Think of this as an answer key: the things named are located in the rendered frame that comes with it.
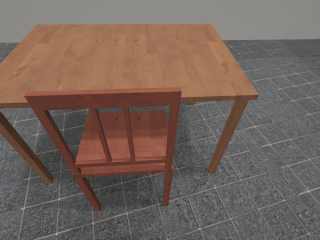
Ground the table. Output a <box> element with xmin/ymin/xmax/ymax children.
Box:
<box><xmin>0</xmin><ymin>23</ymin><xmax>259</xmax><ymax>184</ymax></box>

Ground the chair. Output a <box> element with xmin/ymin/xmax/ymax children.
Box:
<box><xmin>24</xmin><ymin>87</ymin><xmax>182</xmax><ymax>211</ymax></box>

